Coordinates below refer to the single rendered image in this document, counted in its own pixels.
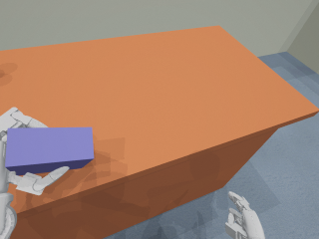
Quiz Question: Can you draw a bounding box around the table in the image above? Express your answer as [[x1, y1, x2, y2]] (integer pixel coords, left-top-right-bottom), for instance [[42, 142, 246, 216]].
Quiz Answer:
[[0, 25, 319, 239]]

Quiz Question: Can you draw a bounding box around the robot right hand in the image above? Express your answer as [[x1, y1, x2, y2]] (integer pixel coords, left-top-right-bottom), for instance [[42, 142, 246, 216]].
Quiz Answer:
[[225, 191, 265, 239]]

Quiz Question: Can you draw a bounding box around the robot left forearm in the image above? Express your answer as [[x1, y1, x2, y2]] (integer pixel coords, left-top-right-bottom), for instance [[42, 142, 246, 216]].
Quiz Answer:
[[0, 192, 17, 239]]

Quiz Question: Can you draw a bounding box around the robot left hand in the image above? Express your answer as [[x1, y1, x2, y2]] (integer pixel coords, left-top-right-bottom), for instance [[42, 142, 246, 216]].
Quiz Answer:
[[0, 107, 70, 195]]

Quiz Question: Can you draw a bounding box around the sponge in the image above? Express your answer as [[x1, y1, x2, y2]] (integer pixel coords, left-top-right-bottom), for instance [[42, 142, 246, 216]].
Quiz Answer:
[[5, 126, 95, 176]]

